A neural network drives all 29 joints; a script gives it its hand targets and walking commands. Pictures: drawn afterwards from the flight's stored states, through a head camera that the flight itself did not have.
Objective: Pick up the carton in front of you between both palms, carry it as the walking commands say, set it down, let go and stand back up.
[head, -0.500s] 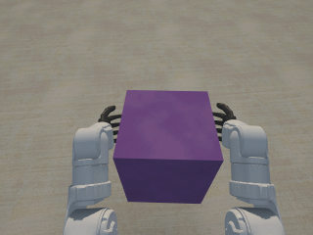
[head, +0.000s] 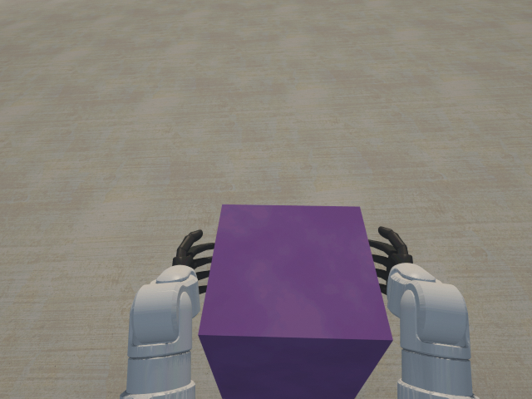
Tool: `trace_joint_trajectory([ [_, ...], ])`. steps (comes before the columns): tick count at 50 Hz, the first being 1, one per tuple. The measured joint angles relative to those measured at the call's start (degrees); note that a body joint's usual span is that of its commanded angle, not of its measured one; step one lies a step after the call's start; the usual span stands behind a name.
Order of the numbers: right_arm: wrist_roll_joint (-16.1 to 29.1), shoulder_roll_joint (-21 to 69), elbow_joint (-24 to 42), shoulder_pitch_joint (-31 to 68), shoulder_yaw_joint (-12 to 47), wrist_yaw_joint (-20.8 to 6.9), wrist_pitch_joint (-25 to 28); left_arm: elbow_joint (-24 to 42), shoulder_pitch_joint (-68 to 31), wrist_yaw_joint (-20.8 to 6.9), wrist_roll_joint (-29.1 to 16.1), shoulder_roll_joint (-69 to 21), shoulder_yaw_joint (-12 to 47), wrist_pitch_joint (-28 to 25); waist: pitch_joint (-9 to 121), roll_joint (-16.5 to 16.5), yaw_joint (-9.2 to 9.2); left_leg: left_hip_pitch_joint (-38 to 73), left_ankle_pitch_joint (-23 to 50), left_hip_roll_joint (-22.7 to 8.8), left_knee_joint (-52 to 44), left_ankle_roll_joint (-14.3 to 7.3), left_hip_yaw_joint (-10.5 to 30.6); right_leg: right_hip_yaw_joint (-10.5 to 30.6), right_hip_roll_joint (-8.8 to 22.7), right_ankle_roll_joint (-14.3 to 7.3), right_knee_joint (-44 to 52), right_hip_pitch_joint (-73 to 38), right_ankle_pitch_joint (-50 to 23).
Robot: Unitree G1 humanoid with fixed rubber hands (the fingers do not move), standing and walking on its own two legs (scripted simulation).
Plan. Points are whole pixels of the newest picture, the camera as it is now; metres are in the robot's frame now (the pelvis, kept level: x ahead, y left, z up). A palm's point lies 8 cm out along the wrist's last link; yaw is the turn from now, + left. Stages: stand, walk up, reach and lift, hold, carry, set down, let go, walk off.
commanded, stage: carry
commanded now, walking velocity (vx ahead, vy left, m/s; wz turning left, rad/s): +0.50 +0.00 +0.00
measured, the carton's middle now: (288, 306) +0.26 +0.00 +0.00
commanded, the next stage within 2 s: none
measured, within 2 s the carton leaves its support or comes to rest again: neither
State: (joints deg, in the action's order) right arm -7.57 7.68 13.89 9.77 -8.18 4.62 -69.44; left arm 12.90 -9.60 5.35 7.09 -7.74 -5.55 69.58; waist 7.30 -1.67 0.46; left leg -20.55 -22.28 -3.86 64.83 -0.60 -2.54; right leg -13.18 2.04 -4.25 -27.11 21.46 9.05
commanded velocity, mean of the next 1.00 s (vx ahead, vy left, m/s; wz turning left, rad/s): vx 0.45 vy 0.00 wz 0.00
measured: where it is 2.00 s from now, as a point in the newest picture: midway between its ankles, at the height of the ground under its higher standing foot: (288, 272)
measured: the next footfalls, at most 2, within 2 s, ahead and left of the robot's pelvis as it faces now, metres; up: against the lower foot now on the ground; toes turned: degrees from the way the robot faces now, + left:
left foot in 0.38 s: +0.43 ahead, +0.12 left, +0.00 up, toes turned +10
right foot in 0.88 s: +0.75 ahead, -0.12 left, +0.00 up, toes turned -12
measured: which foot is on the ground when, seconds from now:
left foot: up 0.00-0.36, down 0.38-0.90, up 0.92-1.00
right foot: down 0.00-0.42, up 0.44-0.86, down 0.88-1.00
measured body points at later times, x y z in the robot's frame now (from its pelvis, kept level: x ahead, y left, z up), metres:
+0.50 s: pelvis +0.31 +0.04 +0.00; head +0.31 +0.05 +0.45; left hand +0.60 +0.18 +0.06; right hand +0.58 -0.13 +0.07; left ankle +0.39 +0.12 -0.73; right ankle +0.15 -0.08 -0.64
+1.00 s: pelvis +0.64 -0.03 +0.00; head +0.64 -0.05 +0.45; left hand +0.92 +0.12 +0.07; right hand +0.92 -0.19 +0.06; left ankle +0.48 +0.09 -0.64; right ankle +0.71 -0.11 -0.73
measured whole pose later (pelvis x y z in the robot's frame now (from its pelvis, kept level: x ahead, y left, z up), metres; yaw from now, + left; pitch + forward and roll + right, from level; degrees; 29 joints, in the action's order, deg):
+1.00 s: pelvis +0.64 -0.03 +0.00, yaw +0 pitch +3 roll +0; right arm -7.4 7.8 17.5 11.1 -8.3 4.6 -70.4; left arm 16.1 -11.1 5.1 6.9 -8.0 -6.0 70.2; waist 3.7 -1.8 0.6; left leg -18.0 -24.4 -4.0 63.7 1.0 -3.6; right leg -13.7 2.9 -4.4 -28.3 23.4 8.6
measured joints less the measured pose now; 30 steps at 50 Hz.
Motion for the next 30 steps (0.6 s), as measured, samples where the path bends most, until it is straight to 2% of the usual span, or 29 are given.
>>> trace_joint_trajectory([
  [3, -0.23, 0.03, -0.01, -0.03, 1.03, -0.02, 0.69, 1.04, 1.1, -0.08, -0.39, 0.14, -0.41, -0.79, -0.48, 0.35, 0.3, -7.83, 5.41, -1.52, -3.09, 0.11, -1.0, 0.42, -0.34, 0.02, 4.65, -4.61, 0.24],
  [10, -0.27, 0.0, 2.26, -0.24, 1.97, -0.02, 1.21, 3.53, 1.6, -0.18, -0.83, 0.22, -0.43, -1.46, 0.92, 1.1, 0.19, -14.37, 15.33, -3.26, -22.77, 2.11, -3.12, 1.51, -0.74, 1.41, 12.96, -15.38, 2.83],
  [17, 0.15, 0.0, 5.19, -0.16, 1.4, -0.01, -0.66, 5.79, 0.48, -0.19, -0.42, 0.09, 0.17, 0.82, 2.06, 1.5, -0.12, -10.95, 19.72, -1.32, -34.94, 0.51, -6.82, 2.21, -0.36, 4.67, 13.51, -24.94, 11.03],
  [19, 0.27, 0.08, 5.07, 0.51, 1.14, -0.01, -1.12, 6.11, -0.01, -0.19, -0.19, 0.03, -0.07, 1.54, 1.81, 2.06, 0.01, -7.21, 18.09, 0.0, -38.43, -0.25, -8.92, 2.98, 0.72, 5.99, 8.59, -25.99, 15.94],
  [20, 0.27, 0.17, 4.23, 0.95, 1.3, -0.01, -0.8, 5.97, -0.37, -0.2, -0.18, 0.28, -0.45, 1.7, 1.6, 3.35, -0.38, -6.58, 18.88, 0.89, -37.59, -1.57, -9.94, 3.4, 2.36, 6.27, 2.72, -24.63, 19.03],
  [21, 0.14, 0.28, 2.8, 1.53, 1.52, 0.0, -0.35, 5.45, -0.57, -0.2, -0.24, 0.54, -0.99, 1.77, 1.2, 4.35, -0.75, -6.89, 17.3, 1.36, -34.97, -2.86, -10.68, 4.46, 3.91, 6.01, -6.36, -21.05, 18.7],
  [23, -0.03, 0.39, 0.45, 2.15, 1.73, 0.01, -0.06, 4.37, -0.5, -0.2, -0.23, 0.75, -1.68, 2.0, -0.12, 4.05, -1.22, -5.78, 13.95, 1.09, -33.65, -4.1, -11.1, 8.69, 3.18, 5.26, -25.5, -11.5, 17.48],
  [25, 0.16, 0.31, 0.08, 1.56, 1.56, 0.01, 0.07, 3.9, -0.2, -0.19, 0.12, 0.02, -1.98, 1.89, -1.54, 3.29, -1.34, -2.79, 13.36, 0.84, -36.45, -3.54, -11.08, 10.03, 2.33, 4.13, -36.41, -3.04, 14.9],
  [27, 0.56, 0.18, 0.79, 0.61, 1.38, 0.01, 0.63, 3.98, 0.18, -0.2, 0.32, -0.01, -1.17, 1.3, -2.47, 2.91, -1.53, 0.47, 13.31, 0.94, -39.99, -3.34, -10.87, 9.83, 2.71, 3.59, -38.02, 3.36, 11.13],
  [30, 0.95, 0.03, 2.08, -0.46, 1.25, 0.01, 1.72, 4.29, 0.57, -0.21, 0.3, 0.11, -0.1, 0.03, -2.68, 2.54, -1.77, 5.16, 12.84, 1.15, -44.6, -3.0, -10.25, 9.23, 3.76, 4.08, -32.91, 9.94, 6.68],
])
